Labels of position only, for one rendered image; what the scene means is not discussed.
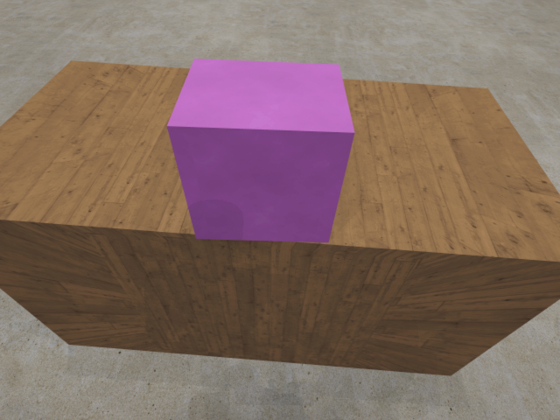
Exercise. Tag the pedestal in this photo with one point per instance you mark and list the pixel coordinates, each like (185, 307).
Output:
(446, 237)

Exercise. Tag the carton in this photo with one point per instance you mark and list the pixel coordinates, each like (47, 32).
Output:
(262, 148)

